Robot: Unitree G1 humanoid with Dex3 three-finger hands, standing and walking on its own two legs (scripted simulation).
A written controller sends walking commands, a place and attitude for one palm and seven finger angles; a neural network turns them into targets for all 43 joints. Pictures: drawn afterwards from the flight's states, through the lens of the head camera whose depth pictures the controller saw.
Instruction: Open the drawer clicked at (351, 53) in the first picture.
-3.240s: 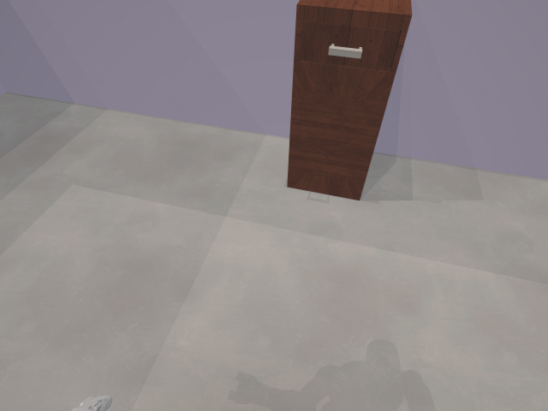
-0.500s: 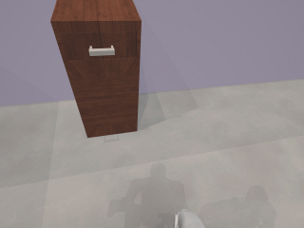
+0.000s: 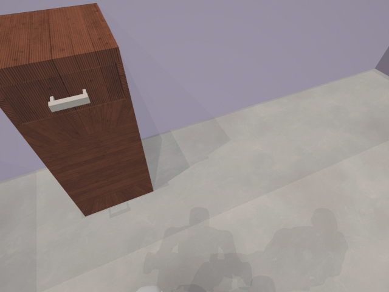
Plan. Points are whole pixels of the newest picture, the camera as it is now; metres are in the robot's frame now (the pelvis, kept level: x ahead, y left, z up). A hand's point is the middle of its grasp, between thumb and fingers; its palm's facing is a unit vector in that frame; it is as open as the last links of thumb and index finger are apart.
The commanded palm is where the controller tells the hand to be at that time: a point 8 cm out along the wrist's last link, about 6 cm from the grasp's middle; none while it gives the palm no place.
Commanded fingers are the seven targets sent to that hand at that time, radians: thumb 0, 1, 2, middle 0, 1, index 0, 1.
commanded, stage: turn to face it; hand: left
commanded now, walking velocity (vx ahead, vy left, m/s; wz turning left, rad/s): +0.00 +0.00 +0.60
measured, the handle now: (69, 98) +0.68 +0.43 +0.00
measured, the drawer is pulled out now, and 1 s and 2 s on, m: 0.00 0.00 0.00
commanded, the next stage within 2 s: take the last steps up to it in 0.72 s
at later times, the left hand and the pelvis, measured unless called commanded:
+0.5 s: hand out of the picture +0.03 +0.25 -0.16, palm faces +0.27 -0.93 -0.26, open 7.4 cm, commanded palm none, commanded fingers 0.00 0.90 0.90 -0.20 -0.30 -0.20 -0.30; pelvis +0.02 +0.03 +0.01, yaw +13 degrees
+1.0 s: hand out of the picture -0.07 +0.15 -0.15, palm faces +0.47 -0.85 -0.24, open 7.3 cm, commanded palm none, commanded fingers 0.00 0.90 0.90 -0.20 -0.30 -0.20 -0.30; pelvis +0.00 -0.02 +0.01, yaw +24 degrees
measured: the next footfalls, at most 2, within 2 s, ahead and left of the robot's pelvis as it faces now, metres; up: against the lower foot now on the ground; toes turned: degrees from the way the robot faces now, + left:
left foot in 0.14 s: +0.07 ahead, +0.14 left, +0.00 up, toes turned +13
right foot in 0.64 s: +0.07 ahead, -0.11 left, +0.00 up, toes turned +15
